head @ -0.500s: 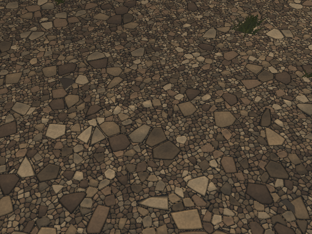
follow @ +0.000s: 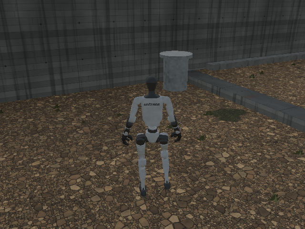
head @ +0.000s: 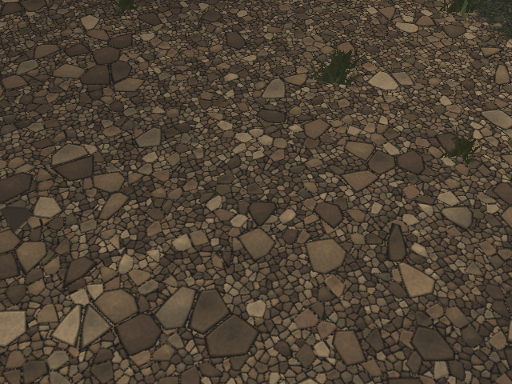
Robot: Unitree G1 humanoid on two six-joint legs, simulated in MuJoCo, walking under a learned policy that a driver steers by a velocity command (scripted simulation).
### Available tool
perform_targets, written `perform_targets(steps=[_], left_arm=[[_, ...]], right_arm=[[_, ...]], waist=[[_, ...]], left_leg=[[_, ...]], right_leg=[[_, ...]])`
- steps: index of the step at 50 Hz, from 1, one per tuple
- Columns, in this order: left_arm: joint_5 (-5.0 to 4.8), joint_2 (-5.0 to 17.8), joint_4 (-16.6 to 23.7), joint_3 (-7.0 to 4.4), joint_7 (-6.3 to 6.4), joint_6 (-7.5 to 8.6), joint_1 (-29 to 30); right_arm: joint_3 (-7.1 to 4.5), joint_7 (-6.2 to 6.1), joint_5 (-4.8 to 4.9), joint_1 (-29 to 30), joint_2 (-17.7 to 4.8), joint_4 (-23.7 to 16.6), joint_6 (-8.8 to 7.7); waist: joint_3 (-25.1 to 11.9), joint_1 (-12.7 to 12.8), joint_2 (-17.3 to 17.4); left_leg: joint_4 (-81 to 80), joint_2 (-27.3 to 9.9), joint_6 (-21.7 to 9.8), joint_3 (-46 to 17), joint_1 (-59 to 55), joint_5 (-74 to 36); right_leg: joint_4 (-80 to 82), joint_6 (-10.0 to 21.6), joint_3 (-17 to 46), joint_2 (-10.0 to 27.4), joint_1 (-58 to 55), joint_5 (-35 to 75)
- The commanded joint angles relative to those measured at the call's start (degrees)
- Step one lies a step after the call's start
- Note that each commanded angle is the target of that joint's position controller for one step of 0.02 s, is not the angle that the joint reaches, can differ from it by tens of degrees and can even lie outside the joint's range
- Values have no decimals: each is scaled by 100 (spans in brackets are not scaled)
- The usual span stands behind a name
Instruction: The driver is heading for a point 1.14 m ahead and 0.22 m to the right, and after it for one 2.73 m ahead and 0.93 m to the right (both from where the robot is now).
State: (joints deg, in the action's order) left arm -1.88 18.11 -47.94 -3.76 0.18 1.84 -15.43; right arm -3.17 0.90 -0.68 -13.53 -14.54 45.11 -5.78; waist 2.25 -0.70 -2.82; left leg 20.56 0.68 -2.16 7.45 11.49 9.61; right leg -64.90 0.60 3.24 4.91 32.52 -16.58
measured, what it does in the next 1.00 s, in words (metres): walks ahead, turning right: right foot, then left foot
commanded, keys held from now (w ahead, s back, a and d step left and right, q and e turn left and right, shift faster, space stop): w+e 0.50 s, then w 0.50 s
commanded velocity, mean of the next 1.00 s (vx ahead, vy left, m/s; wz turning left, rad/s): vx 0.50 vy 0.00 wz -0.39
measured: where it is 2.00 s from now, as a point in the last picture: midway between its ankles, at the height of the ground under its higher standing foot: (344, 210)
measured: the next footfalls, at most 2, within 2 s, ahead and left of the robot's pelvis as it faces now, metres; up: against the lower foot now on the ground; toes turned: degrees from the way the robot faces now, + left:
right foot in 0.32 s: +0.32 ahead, -0.16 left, +0.00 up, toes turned -13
left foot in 0.82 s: +0.68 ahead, -0.07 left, +0.00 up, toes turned -23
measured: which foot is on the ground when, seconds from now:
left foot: down 0.00-0.32, up 0.34-0.80, down 0.82-1.00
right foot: up 0.00-0.30, down 0.32-0.82, up 0.84-1.00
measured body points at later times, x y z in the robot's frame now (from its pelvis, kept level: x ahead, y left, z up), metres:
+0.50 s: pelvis +0.27 -0.09 +0.00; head +0.31 -0.11 +0.44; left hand +0.44 +0.16 -0.11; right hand +0.35 -0.39 -0.11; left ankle +0.31 +0.09 -0.66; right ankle +0.29 -0.15 -0.74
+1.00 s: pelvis +0.58 -0.12 +0.00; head +0.60 -0.13 +0.45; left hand +0.77 +0.09 -0.12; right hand +0.56 -0.41 -0.11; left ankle +0.64 -0.05 -0.74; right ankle +0.47 -0.23 -0.66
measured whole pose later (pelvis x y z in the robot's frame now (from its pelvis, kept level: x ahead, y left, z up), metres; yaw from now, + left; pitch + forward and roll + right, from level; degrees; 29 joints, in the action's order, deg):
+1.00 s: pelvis +0.58 -0.12 +0.00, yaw -23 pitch +1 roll +1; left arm -0.8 16.6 -43.4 -3.1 0.1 3.3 -16.3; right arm -2.7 1.9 -0.3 -13.9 -15.3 45.7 -5.7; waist 1.6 -0.7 -1.9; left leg 23.3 3.4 -3.5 2.1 15.2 9.3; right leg -65.0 1.8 3.1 1.7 26.9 -19.3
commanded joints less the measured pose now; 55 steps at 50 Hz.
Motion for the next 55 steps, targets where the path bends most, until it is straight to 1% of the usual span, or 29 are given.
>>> perform_targets(steps=[1, 6, 11, 13, 14, 15, 16, 17, 18, 19, 20, 21, 23, 25, 30, 33, 37, 39, 40, 41, 42, 43, 44, 45, 46, 47, 48, 50, 55], left_arm=[[38, 141, 392, -69, 19, -85, -165], [79, -14, 724, 11, -187, 13, 755], [80, 113, 1135, -13, -329, -9, 1384], [87, 281, 1199, -105, -347, -38, 1169], [72, 441, 1120, -205, -336, -58, 696], [45, 709, 899, -376, -290, -71, -188], [24, 1227, 659, -595, -170, -129, -1141], [-20, 1837, 739, -646, -134, -76, -856], [38, 1389, 956, -503, -187, 39, -972], [83, 1043, 892, -406, -209, 135, -786], [57, 874, 918, -351, -206, 182, -469], [71, 679, 992, -291, -190, 184, -61], [164, 523, 1151, -221, -139, 189, 234], [119, 625, 1131, -249, -74, 213, 136], [106, 645, 918, -230, 61, 190, -252], [95, 696, 733, -227, 47, 197, -574], [92, 710, 531, -236, 72, 132, -815], [102, 761, 506, -257, 89, 80, -736], [104, 752, 530, -244, 90, 57, -612], [141, 625, 590, -179, 82, 47, -534], [256, 348, 703, -66, 85, 68, -747], [101, -43, 660, 42, 53, 162, -1459], [14, 517, 635, -43, 37, 213, -1029], [-26, 703, 800, -97, 18, 243, -366], [44, 644, 877, -80, 23, 272, -20], [121, 575, 905, -99, 15, 285, 88], [132, 486, 886, -103, 0, 272, -26], [123, 282, 829, -65, -3, 218, -193], [193, 61, 1102, 40, -11, 232, 683]], right_arm=[[-185, -31, -30, 344, -678, -240, -162], [-271, -145, 16, 113, -968, -51, -72], [-381, -168, 184, -219, -1222, 164, 133], [-430, -189, 237, -131, -1384, 152, 221], [-445, -198, 261, -66, -1438, 134, 274], [-414, -205, 280, 25, -1386, 106, 316], [-308, -222, 138, -94, -1138, 18, 285], [-43, -162, -76, -592, -267, -311, 134], [-80, -86, 155, -55, -730, -366, -98], [-151, -44, 361, 468, -1000, -525, -213], [-125, -76, 282, 530, -945, -513, -278], [-156, -123, 114, 517, -967, -440, -286], [-208, -109, 35, 349, -996, -411, -160], [-176, -106, -16, 379, -828, -445, -49], [-16, -31, 12, 1227, -481, -625, -24], [0, 48, 96, 1685, -523, -754, -76], [-47, 136, 92, 1862, -706, -882, -149], [-93, 144, 94, 1534, -808, -820, -170], [-168, 121, 79, 1026, -922, -680, -183], [-261, 95, 35, 229, -1134, -492, -193], [-342, 76, -29, -698, -1495, -391, -184], [-392, 134, 23, -1060, -1609, -151, -128], [-254, 138, 188, -969, -1082, -177, -113], [-189, 105, 178, -532, -894, -241, -77], [-151, 92, 95, -210, -847, -301, -41], [-114, 89, 42, -35, -749, -310, -35], [-79, 83, -9, 27, -687, -305, -52], [-74, 79, 47, -1, -689, -233, -80], [-147, -11, 127, -268, -988, -37, -24]], waist=[[-10, 185, 729], [177, -126, 528], [343, -256, 504], [69, -26, 673], [-239, 267, 732], [-691, 770, 627], [-1224, 1111, 35], [-1605, 310, -1419], [-2275, 735, -664], [-1469, 787, -341], [-1004, 551, 44], [-715, 306, 203], [-603, 25, 52], [-505, -15, 129], [-230, 347, -84], [-46, 580, -145], [81, 580, -195], [-29, 379, -337], [-330, 82, -333], [-983, -298, -223], [-1894, -515, 543], [-2353, -246, 2198], [-1804, -458, 1439], [-984, -461, 957], [-551, -325, 523], [-302, -183, 460], [-320, -30, 616], [-357, 79, 780], [-117, -119, 626]], left_leg=[[-1380, -1596, -895, -832, -135, -1011], [-1425, -1466, -744, 45, -450, -1243], [-992, -1809, -602, 283, -1516, -1814], [-275, -1811, -472, 440, -1739, -3547], [481, -1738, -392, 534, -1707, -4374], [1675, -1508, -213, 706, -1310, -4520], [3460, -1242, 83, 730, 67, -2879], [5403, -7, 452, 119, 2607, 2341], [5997, 68, 355, -1213, 3239, 2566], [5885, -204, 213, -1229, 3714, 1976], [5388, -471, 126, -1221, 3516, 1447], [4881, -651, 153, -1225, 3101, 1128], [4412, -767, 239, -1253, 2474, 791], [3914, -718, 417, -1127, 2369, 574], [1823, -478, 585, -914, 2073, -1371], [1208, -358, 486, -902, 1916, -1883], [774, -315, 169, -974, 2319, -1184], [683, -197, -23, -842, 1925, -678], [511, -25, -171, -658, 1190, -695], [658, -249, -419, -823, -121, -982], [896, -1316, -926, -2185, -1961, -1035], [73, -2287, -1664, -4743, -3374, 419], [-300, -2179, -1444, -4905, -3121, 1592], [-420, -1999, -1216, -4045, -2335, 1460], [-555, -1777, -1122, -3457, -1555, 808], [-686, -1588, -1110, -3076, -1043, 209], [-799, -1438, -1077, -2795, -755, -223], [-992, -1305, -1140, -2367, -518, -758], [-1264, -1106, -1082, -1615, -359, -1491]], right_leg=[[274, -99, 296, 337, 509, 659], [2062, -29, -158, 221, 366, 1976], [2760, 261, -451, 80, 605, 1355], [2798, 480, -774, -251, 52, 739], [2828, 622, -948, -502, -600, 511], [3178, 824, -1038, -804, -1841, 772], [3321, 1143, -36, -351, -3603, 853], [3987, 2198, 3283, 1020, -5206, -179], [4841, 2400, 4542, 1414, -5518, -879], [4946, 2091, 3751, 1297, -5061, -456], [4879, 1866, 3011, 1039, -4260, 140], [4883, 1699, 2440, 806, -3484, 805], [5101, 1652, 1977, 574, -2727, 1622], [5198, 1691, 1622, 463, -2355, 2200], [5275, 1268, 784, 36, -2015, 2000], [5283, 1203, 945, 217, -2167, 1451], [4815, 1137, 1317, 656, -3184, 1910], [4458, 1021, 1336, 699, -3433, 2851], [3913, 917, 1170, 510, -3416, 3824], [2900, 758, 926, 211, -3017, 4054], [1138, 507, 636, -333, -1730, 2418], [-525, 147, 472, -1148, 220, -1506], [-1028, 180, 850, -807, 902, -1549], [-979, 196, 609, -523, 1139, -1003], [-718, 182, 382, -266, 981, -555], [-372, 152, 316, -90, 819, -272], [-164, 131, 302, 44, 515, -102], [207, 41, 168, 122, 324, -40], [1872, -171, -59, 165, 484, 1220]])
